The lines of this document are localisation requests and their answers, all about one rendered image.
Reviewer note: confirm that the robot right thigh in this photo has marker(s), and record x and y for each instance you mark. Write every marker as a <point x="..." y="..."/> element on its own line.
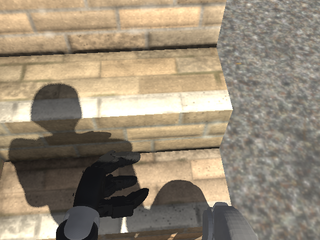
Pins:
<point x="226" y="223"/>

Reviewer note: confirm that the robot left forearm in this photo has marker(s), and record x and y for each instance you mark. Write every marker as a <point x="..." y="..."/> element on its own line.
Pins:
<point x="79" y="223"/>

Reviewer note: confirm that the left robot hand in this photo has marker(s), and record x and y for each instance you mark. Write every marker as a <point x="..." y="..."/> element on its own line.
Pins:
<point x="94" y="186"/>

